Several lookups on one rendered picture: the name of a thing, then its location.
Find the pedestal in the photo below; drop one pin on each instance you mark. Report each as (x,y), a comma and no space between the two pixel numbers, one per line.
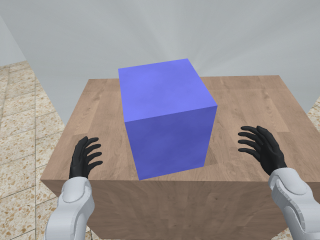
(227,199)

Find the robot left forearm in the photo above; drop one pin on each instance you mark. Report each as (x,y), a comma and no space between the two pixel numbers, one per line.
(74,207)

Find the right robot hand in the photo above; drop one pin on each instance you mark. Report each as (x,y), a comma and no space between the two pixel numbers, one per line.
(267,150)

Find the robot right forearm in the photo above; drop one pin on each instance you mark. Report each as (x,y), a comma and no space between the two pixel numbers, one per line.
(295,199)

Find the carton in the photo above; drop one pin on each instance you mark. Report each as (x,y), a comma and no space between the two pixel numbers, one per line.
(168,115)

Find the left robot hand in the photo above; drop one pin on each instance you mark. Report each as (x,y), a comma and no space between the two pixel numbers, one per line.
(79,165)

